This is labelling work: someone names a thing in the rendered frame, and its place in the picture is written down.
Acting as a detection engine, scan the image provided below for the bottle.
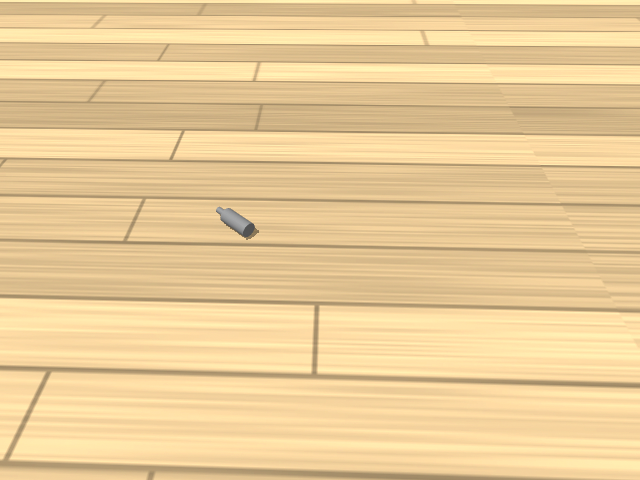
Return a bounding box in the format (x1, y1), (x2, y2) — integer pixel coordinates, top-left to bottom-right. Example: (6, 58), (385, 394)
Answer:
(216, 207), (255, 237)

